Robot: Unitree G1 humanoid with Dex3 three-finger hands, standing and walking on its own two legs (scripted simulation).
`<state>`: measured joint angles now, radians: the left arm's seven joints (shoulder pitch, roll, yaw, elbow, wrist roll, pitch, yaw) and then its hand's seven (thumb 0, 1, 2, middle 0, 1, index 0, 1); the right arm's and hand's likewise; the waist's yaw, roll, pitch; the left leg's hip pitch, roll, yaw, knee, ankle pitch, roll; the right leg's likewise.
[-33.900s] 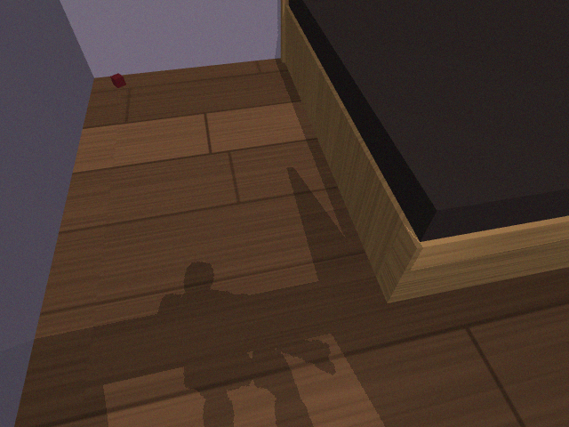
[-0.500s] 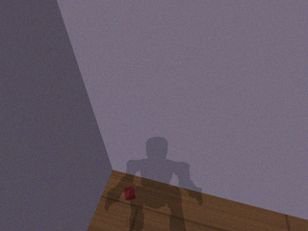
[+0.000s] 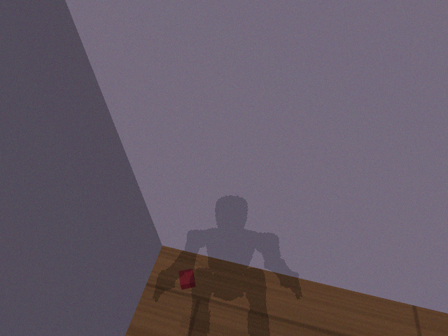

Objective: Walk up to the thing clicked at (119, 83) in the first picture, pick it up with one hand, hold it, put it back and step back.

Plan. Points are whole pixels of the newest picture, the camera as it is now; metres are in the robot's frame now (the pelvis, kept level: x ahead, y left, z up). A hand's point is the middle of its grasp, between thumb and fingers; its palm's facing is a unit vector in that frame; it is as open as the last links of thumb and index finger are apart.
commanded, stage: stand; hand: left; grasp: from above
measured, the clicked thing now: (187, 279) +0.46 +0.18 -0.75
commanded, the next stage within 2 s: step back in 1.34 s
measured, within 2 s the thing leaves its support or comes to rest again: neither
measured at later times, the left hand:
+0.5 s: hand out of the picture +0.09 +0.23 -0.16, palm faces +0.01 -0.94 -0.33, open 7.4 cm
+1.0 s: hand out of the picture +0.09 +0.23 -0.15, palm faces +0.00 -0.94 -0.34, open 7.4 cm
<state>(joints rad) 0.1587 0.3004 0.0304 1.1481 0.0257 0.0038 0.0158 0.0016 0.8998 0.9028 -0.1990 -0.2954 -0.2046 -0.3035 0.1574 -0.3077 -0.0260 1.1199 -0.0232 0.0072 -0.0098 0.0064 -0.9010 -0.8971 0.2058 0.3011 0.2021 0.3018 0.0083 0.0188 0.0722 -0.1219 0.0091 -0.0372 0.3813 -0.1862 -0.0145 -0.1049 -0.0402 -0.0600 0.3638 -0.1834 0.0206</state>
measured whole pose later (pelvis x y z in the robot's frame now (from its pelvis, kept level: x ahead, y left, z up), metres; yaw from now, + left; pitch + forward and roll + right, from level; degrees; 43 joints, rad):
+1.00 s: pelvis +0.02 -0.01 +0.00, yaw +0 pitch -3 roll +0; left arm 0.10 0.32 0.02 1.15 0.01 0.00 0.00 0.00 0.90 0.90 -0.20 -0.30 -0.20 -0.30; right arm 0.11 -0.33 -0.01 1.13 -0.02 0.00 0.00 0.01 -0.90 -0.90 0.21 0.30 0.20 0.30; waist 0.00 0.01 0.06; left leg -0.10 0.03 -0.04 0.32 -0.18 -0.03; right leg -0.09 -0.02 -0.06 0.33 -0.19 0.00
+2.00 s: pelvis -0.10 +0.05 -0.02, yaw -5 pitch -2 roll -1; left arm 0.10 0.39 0.07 0.89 0.01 0.06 0.01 0.00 0.90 0.90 -0.20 -0.30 -0.20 -0.30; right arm 0.11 -0.35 -0.04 0.85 -0.02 0.02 -0.02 0.01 -0.90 -0.90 0.21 0.30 0.21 0.30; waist -0.02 -0.02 0.22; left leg -0.35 0.01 0.07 0.63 -0.25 0.06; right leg -0.32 0.05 0.09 0.89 -0.50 0.01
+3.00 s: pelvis -0.41 +0.04 -0.02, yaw -5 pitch -2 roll +1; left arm 0.23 0.36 0.07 0.85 0.05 0.07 0.00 0.00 0.90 0.90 -0.20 -0.30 -0.21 -0.30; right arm 0.18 -0.42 -0.06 0.85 0.00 0.05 -0.02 0.01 -0.90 -0.90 0.21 0.30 0.20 0.30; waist 0.02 0.02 0.13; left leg -0.51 -0.10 -0.10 1.10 -0.46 -0.01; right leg -0.29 -0.03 0.03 0.65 -0.32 0.00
